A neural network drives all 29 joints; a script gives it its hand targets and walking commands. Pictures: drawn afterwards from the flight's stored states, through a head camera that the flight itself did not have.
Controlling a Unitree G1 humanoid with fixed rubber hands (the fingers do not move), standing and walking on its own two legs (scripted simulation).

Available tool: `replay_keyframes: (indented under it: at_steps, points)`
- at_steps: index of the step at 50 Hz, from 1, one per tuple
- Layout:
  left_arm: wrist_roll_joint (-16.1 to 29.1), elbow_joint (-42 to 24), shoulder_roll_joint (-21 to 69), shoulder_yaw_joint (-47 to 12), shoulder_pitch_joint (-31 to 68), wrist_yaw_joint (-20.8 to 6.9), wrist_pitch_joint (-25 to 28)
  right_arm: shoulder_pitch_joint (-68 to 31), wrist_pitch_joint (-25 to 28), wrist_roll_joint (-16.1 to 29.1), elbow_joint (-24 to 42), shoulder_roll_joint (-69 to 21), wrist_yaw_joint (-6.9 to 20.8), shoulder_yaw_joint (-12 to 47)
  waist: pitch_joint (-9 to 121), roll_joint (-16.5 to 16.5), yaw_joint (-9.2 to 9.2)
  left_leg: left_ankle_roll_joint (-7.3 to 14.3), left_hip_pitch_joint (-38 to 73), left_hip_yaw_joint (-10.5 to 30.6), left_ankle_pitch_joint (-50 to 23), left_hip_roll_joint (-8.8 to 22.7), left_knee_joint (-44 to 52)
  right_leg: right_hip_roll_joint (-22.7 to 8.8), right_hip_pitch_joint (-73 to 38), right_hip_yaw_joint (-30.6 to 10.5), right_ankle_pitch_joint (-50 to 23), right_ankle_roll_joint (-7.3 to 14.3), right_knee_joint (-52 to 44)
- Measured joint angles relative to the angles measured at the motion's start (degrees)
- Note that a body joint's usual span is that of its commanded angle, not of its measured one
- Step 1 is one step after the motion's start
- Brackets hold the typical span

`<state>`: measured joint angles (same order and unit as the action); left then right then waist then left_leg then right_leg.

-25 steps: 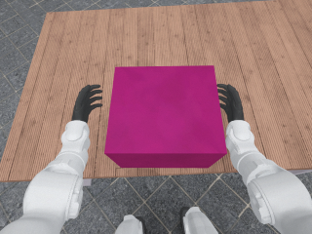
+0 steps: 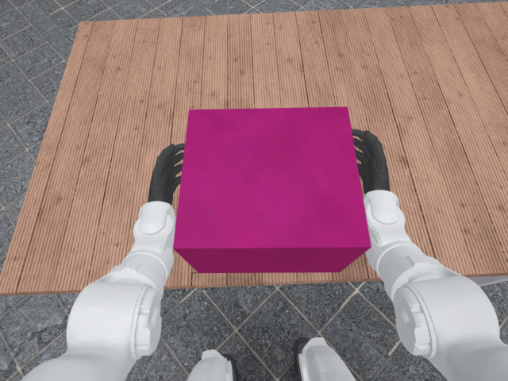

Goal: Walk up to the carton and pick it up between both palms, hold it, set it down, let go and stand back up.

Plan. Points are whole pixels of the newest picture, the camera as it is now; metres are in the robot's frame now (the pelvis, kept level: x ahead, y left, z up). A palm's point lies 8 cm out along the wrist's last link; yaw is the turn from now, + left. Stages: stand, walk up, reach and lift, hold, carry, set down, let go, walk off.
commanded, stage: reach and lift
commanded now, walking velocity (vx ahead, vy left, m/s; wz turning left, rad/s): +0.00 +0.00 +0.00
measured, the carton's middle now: (268, 195) +0.41 -0.01 -0.04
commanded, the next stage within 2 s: none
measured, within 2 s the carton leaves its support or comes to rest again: leaves its support in 1.22 s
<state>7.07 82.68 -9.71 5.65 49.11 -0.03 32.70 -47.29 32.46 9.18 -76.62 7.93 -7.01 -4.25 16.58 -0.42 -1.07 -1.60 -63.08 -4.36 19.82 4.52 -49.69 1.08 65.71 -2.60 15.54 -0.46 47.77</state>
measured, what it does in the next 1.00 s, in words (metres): stands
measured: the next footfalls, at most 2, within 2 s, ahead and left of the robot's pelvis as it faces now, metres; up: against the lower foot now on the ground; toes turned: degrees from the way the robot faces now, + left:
none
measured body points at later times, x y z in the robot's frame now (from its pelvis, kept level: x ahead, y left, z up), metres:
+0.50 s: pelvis +0.00 +0.00 +0.00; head +0.15 -0.01 +0.43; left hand +0.42 +0.17 -0.03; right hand +0.42 -0.18 -0.02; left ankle +0.01 +0.13 -0.68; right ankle +0.04 -0.12 -0.68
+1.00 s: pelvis +0.00 +0.00 +0.00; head +0.15 -0.01 +0.43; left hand +0.42 +0.17 -0.03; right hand +0.42 -0.17 -0.02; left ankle +0.01 +0.13 -0.68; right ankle +0.04 -0.12 -0.68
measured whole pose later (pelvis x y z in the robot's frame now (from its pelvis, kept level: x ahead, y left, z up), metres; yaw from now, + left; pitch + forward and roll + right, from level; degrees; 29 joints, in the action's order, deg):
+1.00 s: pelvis +0.00 +0.00 +0.00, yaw +0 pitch +30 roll +0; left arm 1.0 89.9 -8.9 13.7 48.8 1.0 40.5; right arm -45.9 36.3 -9.4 -77.5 4.5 -6.9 -20.2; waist 12.8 -1.3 -1.1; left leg -1.3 -58.2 -4.4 20.8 4.5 -49.7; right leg 1.1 60.8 -2.6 16.5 -0.5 47.8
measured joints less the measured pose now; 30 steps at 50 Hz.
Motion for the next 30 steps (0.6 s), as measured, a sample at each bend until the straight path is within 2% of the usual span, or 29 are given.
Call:
replay_keyframes:
  at_steps: [4,9,15,20,30]
  points:
    - [-2.2,0.4,0.3,2.7,0.0,0.2,0.4,0.0,0.2,-3.0,0.0,-0.8,-0.4,-2.9,0.0,-0.1,0.00,0.1,0.1,0.0,0.0,0.0,0.0,0.0,-0.1,0.0,0.0,0.0,0.0]
    - [-5.7,1.3,0.7,7.4,0.0,0.3,1.6,0.0,0.9,-9.5,0.0,-2.2,-0.4,-9.0,-1.6,-0.2,0.00,0.1,1.5,0.0,0.1,0.0,0.0,0.0,-1.5,0.0,0.1,0.0,0.0]
    - [-6.1,4.3,0.7,8.0,0.0,0.4,4.5,0.6,1.7,-16.9,0.0,-3.2,-0.1,-15.1,-3.4,-0.3,0.00,0.1,3.8,0.0,0.5,0.0,0.0,0.0,-3.8,0.0,0.4,0.0,0.0]
    - [-6.1,6.3,0.7,8.0,0.0,0.7,6.3,0.9,2.3,-18.5,-0.4,-3.4,0.2,-16.4,-3.8,-0.6,0.00,0.2,4.6,0.0,0.7,0.0,0.0,0.0,-4.6,0.0,0.7,0.0,0.0]
    - [-6.1,7.5,0.7,8.0,0.0,0.9,7.5,1.1,3.1,-18.6,-0.8,-3.4,0.3,-16.4,-3.8,-0.7,-0.01,0.3,4.9,0.0,0.9,0.0,0.0,0.0,-4.9,0.0,0.9,0.0,0.0]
